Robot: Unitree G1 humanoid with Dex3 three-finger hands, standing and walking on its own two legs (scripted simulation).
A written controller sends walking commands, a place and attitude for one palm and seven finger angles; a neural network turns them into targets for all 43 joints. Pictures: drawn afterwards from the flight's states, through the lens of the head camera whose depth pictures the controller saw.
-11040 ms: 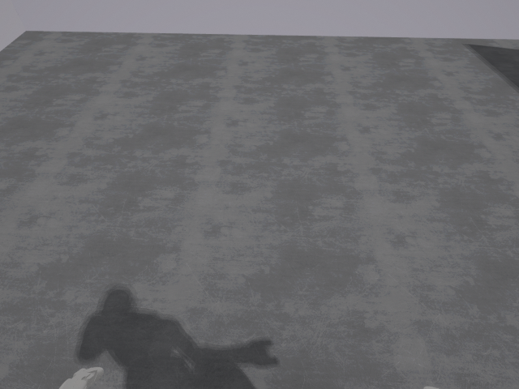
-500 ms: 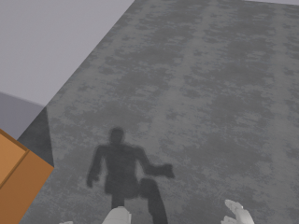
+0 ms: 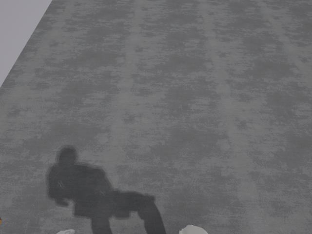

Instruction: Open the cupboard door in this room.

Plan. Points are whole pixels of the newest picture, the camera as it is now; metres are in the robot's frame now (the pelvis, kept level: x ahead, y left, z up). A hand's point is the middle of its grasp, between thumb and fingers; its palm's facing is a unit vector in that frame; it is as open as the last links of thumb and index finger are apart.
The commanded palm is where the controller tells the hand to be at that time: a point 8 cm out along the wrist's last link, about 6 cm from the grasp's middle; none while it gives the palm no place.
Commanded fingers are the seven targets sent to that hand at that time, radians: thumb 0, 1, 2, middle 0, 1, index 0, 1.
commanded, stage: walk to a spot facing it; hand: left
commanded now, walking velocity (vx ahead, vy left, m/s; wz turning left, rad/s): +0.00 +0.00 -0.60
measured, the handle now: out of the picture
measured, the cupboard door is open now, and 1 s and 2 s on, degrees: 0 0 0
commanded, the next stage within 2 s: turn to face it in 0.40 s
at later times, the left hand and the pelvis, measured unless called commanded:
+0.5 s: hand out of the picture +0.13 +0.13 -0.15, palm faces -0.17 -0.96 -0.23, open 7.4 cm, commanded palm none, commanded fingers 0.00 0.90 0.90 -0.20 -0.30 -0.20 -0.30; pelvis +0.06 -0.05 +0.01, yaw -13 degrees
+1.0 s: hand (103, 188) +0.25 +0.18 -0.17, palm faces -0.06 -0.97 -0.22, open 7.4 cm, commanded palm none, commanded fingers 0.00 0.90 0.90 -0.20 -0.30 -0.20 -0.30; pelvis +0.14 -0.01 +0.01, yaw -5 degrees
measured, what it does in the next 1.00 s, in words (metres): walks ahead: right foot, then left foot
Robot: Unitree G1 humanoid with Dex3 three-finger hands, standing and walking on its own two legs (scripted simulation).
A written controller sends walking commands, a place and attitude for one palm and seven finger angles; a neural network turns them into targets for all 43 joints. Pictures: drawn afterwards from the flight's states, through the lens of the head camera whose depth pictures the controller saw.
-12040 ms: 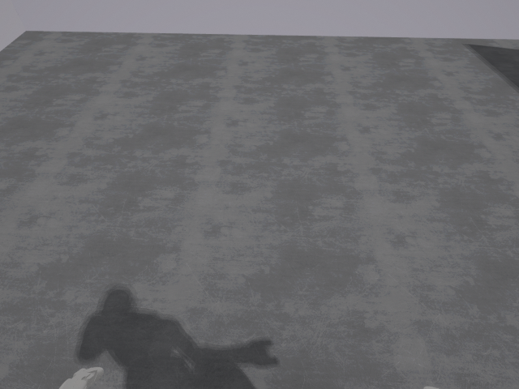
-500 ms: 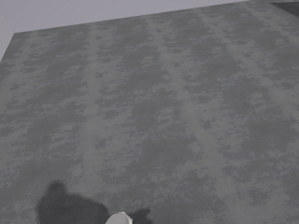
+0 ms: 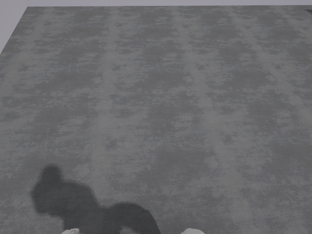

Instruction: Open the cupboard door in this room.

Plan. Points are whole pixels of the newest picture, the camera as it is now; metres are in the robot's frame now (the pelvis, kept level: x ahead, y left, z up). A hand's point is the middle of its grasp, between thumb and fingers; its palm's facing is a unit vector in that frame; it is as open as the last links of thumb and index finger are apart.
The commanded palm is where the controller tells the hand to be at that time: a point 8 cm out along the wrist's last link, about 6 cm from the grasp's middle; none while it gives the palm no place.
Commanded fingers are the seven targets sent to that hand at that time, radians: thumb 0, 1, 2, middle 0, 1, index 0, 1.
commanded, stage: turn to face it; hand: left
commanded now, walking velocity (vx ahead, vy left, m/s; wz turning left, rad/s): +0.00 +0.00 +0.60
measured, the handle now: out of the picture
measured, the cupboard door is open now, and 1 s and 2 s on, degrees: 0 0 0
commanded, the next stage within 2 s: none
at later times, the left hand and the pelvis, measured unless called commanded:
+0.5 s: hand out of the picture +0.01 +0.14 -0.15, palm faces +0.33 -0.90 -0.28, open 7.4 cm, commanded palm none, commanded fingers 0.00 0.90 0.90 -0.20 -0.30 -0.20 -0.30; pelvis -0.01 -0.07 +0.00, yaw +20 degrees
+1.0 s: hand out of the picture -0.08 +0.22 -0.17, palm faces +0.61 -0.75 -0.26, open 7.4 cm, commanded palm none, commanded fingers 0.00 0.90 0.90 -0.20 -0.30 -0.20 -0.30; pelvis -0.02 -0.01 +0.00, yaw +36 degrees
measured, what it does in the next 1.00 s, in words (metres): steps on the spot, turning left: right foot, then left foot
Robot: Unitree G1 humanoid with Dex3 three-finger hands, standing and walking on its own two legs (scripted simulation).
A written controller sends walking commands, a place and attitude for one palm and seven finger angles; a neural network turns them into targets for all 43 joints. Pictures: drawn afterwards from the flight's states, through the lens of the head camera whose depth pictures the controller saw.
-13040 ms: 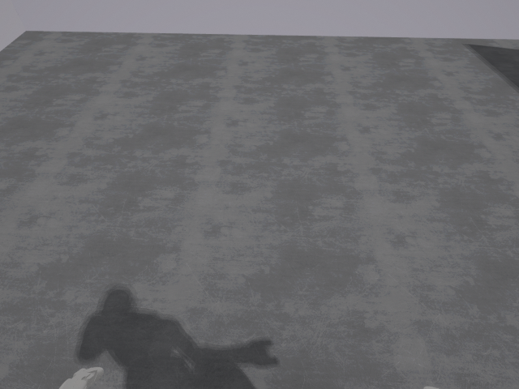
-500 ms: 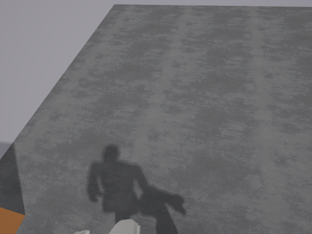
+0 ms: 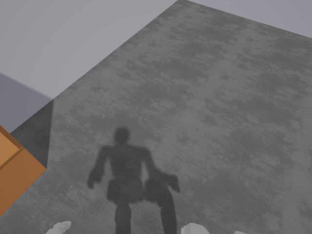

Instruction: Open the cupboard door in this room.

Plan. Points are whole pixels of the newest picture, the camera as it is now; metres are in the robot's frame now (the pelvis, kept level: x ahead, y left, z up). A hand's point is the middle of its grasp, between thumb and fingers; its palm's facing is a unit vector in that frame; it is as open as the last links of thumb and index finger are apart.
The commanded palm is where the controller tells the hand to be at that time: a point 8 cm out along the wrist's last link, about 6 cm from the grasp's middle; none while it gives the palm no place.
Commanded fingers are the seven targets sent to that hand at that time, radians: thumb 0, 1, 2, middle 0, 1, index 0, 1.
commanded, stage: turn to face it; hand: left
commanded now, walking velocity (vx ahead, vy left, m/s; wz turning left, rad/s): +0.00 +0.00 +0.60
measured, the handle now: out of the picture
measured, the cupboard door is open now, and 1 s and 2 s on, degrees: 0 0 0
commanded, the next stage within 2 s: take the last steps up to it in 1.60 s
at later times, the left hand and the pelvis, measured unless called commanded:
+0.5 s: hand out of the picture +0.03 +0.15 -0.14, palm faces +0.30 -0.91 -0.28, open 7.4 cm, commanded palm none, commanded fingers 0.00 0.90 0.90 -0.20 -0.30 -0.20 -0.30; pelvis -0.01 -0.06 +0.00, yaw +19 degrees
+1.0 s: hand out of the picture -0.10 +0.23 -0.17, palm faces +0.60 -0.76 -0.24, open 7.4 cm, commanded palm none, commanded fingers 0.00 0.90 0.90 -0.20 -0.30 -0.20 -0.30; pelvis -0.05 +0.00 +0.00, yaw +35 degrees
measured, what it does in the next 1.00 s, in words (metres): steps on the spot, turning left: right foot, then left foot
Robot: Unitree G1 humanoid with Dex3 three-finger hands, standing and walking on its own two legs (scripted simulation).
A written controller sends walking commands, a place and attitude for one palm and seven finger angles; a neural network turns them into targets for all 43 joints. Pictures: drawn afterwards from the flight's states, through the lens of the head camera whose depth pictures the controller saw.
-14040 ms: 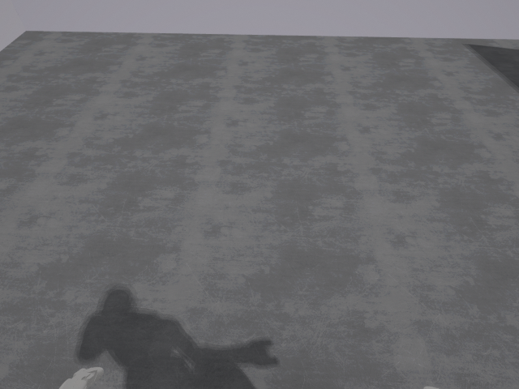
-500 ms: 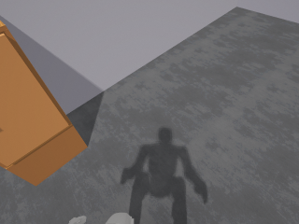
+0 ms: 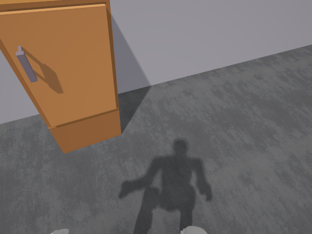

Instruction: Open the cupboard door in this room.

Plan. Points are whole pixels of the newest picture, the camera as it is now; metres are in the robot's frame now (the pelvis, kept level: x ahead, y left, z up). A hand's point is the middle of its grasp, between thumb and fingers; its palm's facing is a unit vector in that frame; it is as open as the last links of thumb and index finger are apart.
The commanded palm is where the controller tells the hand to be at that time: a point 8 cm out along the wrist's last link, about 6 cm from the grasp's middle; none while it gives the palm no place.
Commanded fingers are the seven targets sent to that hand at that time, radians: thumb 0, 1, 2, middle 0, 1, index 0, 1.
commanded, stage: turn to face it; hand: left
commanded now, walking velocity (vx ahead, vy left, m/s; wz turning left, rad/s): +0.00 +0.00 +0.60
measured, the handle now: (27, 64) +0.65 +0.54 -0.01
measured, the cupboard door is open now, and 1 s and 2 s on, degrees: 0 0 0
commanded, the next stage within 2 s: take the last steps up to it in 0.60 s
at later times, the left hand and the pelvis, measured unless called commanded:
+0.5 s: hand out of the picture +0.03 +0.15 -0.14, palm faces +0.27 -0.92 -0.30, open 7.4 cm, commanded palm none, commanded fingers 0.00 0.90 0.90 -0.20 -0.30 -0.20 -0.30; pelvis -0.02 -0.06 +0.00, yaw +17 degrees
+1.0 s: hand out of the picture -0.11 +0.19 -0.18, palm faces +0.44 -0.87 -0.20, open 7.4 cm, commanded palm none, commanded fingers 0.00 0.90 0.90 -0.20 -0.30 -0.20 -0.30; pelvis -0.03 +0.00 +0.00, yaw +23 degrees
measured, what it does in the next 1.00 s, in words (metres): steps on the spot, turning left: right foot, then left foot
